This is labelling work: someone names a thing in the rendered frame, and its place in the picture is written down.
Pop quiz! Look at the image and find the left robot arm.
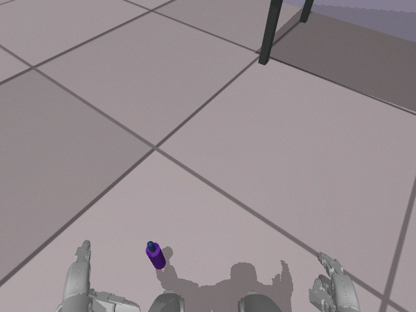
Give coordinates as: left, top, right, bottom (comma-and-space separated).
55, 294, 94, 312

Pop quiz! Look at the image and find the bottle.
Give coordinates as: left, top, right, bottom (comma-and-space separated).
146, 241, 166, 270

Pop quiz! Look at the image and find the left robot hand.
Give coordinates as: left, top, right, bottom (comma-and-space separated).
62, 240, 140, 312

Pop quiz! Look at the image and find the right robot hand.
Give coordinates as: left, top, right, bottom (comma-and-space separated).
309, 252, 361, 312

